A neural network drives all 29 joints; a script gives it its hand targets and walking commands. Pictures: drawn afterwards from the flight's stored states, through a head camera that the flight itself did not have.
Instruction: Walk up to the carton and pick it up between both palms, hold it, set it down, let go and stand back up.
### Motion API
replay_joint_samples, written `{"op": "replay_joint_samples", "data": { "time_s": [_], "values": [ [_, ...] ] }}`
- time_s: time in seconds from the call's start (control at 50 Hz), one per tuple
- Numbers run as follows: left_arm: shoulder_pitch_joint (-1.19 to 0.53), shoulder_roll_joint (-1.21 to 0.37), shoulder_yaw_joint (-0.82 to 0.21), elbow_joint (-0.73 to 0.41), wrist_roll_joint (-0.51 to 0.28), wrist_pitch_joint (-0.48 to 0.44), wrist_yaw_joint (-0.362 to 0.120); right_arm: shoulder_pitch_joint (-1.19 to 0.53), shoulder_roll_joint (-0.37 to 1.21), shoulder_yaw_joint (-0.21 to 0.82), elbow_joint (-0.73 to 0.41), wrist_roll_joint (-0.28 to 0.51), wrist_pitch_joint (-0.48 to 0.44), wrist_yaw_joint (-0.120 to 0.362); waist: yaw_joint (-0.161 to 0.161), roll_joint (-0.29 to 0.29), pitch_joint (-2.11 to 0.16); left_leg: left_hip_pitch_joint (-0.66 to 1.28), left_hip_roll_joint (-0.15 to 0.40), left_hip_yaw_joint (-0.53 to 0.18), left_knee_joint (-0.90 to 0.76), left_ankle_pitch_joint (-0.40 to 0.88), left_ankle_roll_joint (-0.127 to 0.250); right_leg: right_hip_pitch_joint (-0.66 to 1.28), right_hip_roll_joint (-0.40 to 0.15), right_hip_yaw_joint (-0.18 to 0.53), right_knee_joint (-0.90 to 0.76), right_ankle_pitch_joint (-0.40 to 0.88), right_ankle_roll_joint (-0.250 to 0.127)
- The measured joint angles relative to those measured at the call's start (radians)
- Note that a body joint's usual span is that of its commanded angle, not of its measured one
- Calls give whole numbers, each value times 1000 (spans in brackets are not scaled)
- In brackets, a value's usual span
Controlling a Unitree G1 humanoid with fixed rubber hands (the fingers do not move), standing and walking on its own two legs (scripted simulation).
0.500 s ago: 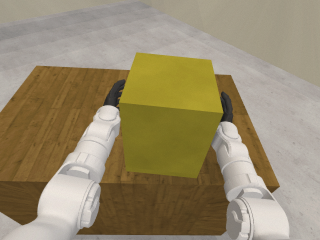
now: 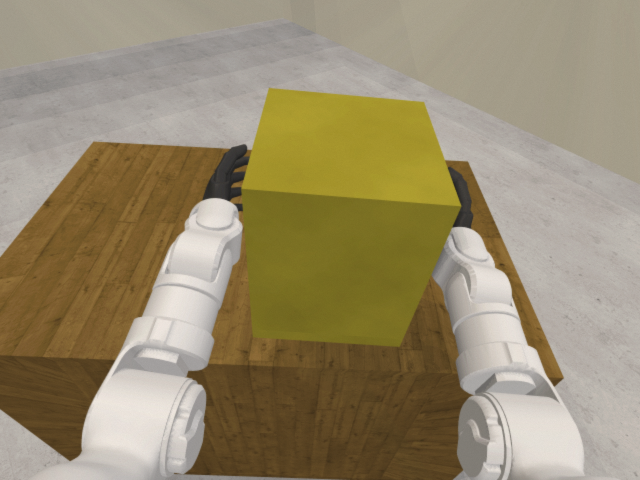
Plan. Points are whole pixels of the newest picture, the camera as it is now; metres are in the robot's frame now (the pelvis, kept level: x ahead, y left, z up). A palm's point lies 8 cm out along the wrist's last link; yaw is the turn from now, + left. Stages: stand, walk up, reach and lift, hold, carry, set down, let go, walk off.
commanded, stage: reach and lift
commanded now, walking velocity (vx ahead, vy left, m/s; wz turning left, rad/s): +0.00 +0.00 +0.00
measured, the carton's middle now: (336, 222) +0.43 -0.04 +0.13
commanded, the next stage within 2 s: hold in 1.22 s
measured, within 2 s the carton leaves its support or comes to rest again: neither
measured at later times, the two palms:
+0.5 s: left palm (209, 204) +0.40 +0.12 +0.18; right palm (448, 229) +0.39 -0.17 +0.15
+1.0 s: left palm (205, 203) +0.40 +0.12 +0.19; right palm (447, 224) +0.39 -0.17 +0.16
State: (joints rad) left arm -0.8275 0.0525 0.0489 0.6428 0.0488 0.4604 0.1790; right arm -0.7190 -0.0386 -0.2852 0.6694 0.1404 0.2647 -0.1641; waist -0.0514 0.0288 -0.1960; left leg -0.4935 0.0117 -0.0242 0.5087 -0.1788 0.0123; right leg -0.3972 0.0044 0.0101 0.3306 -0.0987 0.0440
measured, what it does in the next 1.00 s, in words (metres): stands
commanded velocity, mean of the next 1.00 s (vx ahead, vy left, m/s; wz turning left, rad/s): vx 0.00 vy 0.00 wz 0.00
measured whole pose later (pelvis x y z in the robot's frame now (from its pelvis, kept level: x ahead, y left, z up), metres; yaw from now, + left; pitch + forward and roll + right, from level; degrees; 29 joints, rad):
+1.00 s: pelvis -0.01 +0.00 +0.00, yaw +0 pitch +7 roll -3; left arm -0.81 0.03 0.09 0.47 0.09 0.64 0.18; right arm -0.74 -0.05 -0.26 0.60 0.16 0.38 -0.17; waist -0.04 0.03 -0.16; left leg -0.45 0.01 -0.02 0.51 -0.17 0.01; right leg -0.36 0.00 0.01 0.33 -0.09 0.04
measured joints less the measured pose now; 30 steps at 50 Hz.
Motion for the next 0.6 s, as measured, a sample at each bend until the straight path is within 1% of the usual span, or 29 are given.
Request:
{"op": "replay_joint_samples", "data": {
  "time_s": [0.1,0.24,0.32,0.6],
  "values": [
    [-2,-12,33,-31,16,46,-4,-11,0,0,0,0,25,1,9,0,30,31,0,0,0,0,0,31,0,0,0,0,0],
    [12,-14,38,-80,24,99,-4,-11,0,11,-8,7,53,0,13,0,34,37,0,0,0,4,0,37,0,0,0,3,0],
    [14,-14,38,-101,24,112,-3,-12,-1,13,-23,8,63,0,13,0,31,37,0,0,0,5,0,37,0,0,0,5,0],
    [5,-20,40,-121,43,152,-2,-15,-8,16,-29,11,85,5,13,0,30,38,0,0,0,5,0,37,0,0,0,5,0]
  ]
}}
